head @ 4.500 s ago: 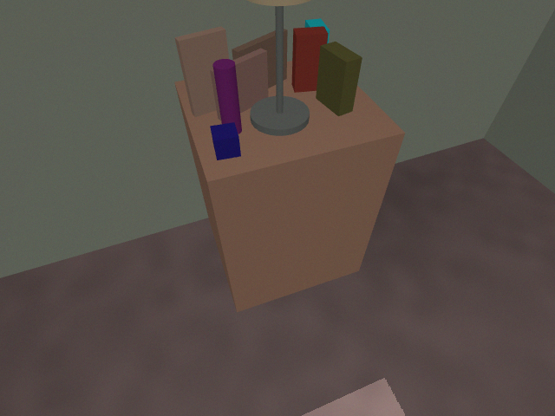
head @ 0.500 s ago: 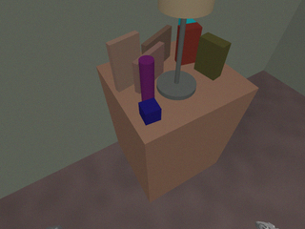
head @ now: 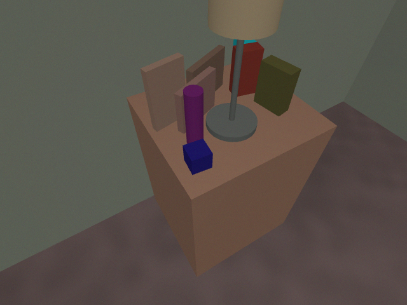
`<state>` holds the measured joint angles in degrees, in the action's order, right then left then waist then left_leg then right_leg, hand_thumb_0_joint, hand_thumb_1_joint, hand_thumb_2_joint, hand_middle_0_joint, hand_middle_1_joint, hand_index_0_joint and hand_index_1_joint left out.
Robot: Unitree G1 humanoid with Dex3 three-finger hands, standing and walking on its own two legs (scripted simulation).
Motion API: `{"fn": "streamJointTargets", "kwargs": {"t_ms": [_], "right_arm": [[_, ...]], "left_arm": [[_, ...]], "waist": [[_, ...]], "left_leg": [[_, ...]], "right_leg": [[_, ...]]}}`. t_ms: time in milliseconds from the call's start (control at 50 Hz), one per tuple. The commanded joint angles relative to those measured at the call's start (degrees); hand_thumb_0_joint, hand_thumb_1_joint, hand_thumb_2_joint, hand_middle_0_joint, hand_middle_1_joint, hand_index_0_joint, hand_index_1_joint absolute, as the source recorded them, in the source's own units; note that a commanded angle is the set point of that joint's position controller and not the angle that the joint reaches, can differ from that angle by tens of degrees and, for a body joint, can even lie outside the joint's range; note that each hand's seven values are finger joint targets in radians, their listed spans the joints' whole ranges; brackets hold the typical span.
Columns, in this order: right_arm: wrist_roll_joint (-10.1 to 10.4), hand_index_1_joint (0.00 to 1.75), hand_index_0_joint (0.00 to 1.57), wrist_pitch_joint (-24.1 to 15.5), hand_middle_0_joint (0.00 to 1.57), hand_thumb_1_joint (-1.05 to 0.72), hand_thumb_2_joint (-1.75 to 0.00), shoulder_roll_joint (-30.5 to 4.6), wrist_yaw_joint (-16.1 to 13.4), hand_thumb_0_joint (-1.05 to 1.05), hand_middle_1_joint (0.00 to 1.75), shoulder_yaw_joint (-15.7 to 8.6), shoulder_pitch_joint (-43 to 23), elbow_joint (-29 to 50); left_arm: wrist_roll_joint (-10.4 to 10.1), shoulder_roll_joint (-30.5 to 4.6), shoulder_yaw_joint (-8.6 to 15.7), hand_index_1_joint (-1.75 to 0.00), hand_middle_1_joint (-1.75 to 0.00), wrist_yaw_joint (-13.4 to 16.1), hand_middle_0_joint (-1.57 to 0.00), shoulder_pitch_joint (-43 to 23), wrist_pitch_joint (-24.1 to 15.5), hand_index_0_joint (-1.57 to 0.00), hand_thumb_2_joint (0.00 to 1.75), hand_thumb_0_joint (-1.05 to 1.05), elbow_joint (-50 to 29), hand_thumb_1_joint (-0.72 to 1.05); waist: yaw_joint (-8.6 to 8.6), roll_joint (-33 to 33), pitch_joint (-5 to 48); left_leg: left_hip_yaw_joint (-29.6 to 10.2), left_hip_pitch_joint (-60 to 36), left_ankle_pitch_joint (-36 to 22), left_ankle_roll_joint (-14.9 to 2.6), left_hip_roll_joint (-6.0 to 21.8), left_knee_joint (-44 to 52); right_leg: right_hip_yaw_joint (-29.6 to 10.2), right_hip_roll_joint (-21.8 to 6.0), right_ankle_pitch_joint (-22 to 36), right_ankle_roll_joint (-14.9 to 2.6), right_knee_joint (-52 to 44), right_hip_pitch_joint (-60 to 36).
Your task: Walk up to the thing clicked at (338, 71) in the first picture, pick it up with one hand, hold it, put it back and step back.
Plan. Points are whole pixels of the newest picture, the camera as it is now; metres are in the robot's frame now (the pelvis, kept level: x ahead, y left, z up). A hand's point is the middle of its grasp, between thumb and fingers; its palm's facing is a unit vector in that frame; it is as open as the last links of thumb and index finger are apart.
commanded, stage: walk up
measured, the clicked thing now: (275, 86) +0.74 -0.23 +0.00
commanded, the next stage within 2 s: stand in 0.46 s
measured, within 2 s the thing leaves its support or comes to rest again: neither
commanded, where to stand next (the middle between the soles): +0.05 -0.01 m, yaw +2 degrees
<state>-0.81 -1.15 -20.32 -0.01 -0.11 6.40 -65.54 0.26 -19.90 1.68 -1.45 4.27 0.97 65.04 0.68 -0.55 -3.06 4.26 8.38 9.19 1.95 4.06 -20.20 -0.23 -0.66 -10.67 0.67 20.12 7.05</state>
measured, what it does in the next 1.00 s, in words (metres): stands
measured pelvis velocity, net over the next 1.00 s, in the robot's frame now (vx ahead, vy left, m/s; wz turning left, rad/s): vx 0.02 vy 0.00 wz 0.01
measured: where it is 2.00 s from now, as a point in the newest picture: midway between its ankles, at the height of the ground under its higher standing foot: outside the picture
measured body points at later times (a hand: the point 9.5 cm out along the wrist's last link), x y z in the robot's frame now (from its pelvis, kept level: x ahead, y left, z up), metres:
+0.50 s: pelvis +0.01 +0.00 +0.00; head +0.02 +0.00 +0.45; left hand +0.08 +0.30 -0.13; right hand +0.10 -0.30 -0.13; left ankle +0.02 +0.14 -0.75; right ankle +0.00 -0.13 -0.75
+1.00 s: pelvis +0.02 +0.00 +0.00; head +0.03 +0.00 +0.45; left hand +0.10 +0.31 -0.13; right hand +0.10 -0.30 -0.13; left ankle +0.02 +0.14 -0.75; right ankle +0.00 -0.13 -0.75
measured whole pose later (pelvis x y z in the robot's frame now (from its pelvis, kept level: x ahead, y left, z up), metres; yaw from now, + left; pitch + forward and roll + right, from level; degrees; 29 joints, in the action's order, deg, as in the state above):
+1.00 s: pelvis +0.02 +0.00 +0.00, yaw +1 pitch -2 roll +0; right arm -1.0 -0.1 -19.8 0.5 0.0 5.4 -65.8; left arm 0.4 -20.5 0.2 -0.3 5.4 -0.7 64.8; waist 0.8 0.1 -2.7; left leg 3.9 6.3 9.6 2.0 3.5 -17.9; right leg 0.3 -1.1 -11.3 0.9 17.9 4.7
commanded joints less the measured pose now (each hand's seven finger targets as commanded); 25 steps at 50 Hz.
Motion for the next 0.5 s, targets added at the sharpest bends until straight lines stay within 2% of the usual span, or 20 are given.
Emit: {"fn": "streamJointTargets", "kwargs": {"t_ms": [0, 140, 420, 440, 480], "right_arm": [[0.3, 0.3, 0.2, -1.6, 0.2, -0.9, -0.9, -12.6, -0.7, 0.0, 0.3, -2.5, -3.9, 4.0], [0.3, 0.3, 0.2, -1.6, 0.2, -0.9, -0.9, -12.7, -0.7, 0.0, 0.3, -2.8, -4.1, 3.5], [0.4, 0.3, 0.2, -1.2, 0.2, -0.9, -0.9, -12.1, -0.5, 0.0, 0.3, -2.7, -4.4, 3.5], [0.1, 0.3, 0.2, -0.8, 0.2, -0.9, -0.9, -12.0, -0.5, 0.0, 0.3, -2.5, -4.8, 3.4], [0.1, 0.3, 0.2, -0.6, 0.2, -0.9, -0.9, -11.5, -0.3, 0.0, 0.3, -2.3, -4.6, 3.3]], "left_arm": [[0.0, -11.5, 1.9, -0.3, -0.3, 0.6, -0.2, -2.5, -1.3, -0.2, 0.9, 0.0, -3.6, 0.9], [0.1, -11.6, 1.9, -0.3, -0.3, 0.7, -0.2, -2.3, -1.2, -0.2, 0.9, 0.0, -2.8, 0.9], [0.2, -11.9, 2.0, -0.3, -0.3, 1.1, -0.2, -1.8, -1.5, -0.2, 0.9, 0.0, -2.9, 0.9], [0.4, -12.2, 1.4, -0.3, -0.3, 1.3, -0.2, -1.6, -2.2, -0.2, 0.9, 0.0, -3.2, 0.9], [0.3, -12.5, 1.4, -0.3, -0.3, 1.5, -0.2, -1.5, -2.6, -0.2, 0.9, 0.0, -2.9, 0.9]], "waist": [[-0.59, 0.9, 4.4], [-0.37, 1.1, 4.4], [-0.3, 0.3, 5.6], [-0.07, 1.8, 6.1], [-0.06, 0.8, 5.1]], "left_leg": [[-5.3, -2.6, -1.6, -2.71, 4.8, 4.0], [-5.6, -2.8, -1.9, -2.65, 5.0, 4.9], [-4.6, -4.8, -6.4, -2.44, 4.8, 3.5], [-4.7, -5.4, -7.0, -2.37, 5.2, 3.3], [-5.0, -4.6, -6.5, -2.34, 5.1, 4.0]], "right_leg": [[-5.0, -6.0, 3.7, -2.26, -4.4, 2.0], [-4.6, -5.9, 4.5, -2.04, -4.0, 1.7], [-4.8, -6.5, 8.2, -1.63, -4.6, 1.1], [-4.9, -7.3, 9.4, -1.56, -4.5, 0.5], [-4.5, -7.0, 9.0, -1.42, -4.6, 0.6]]}}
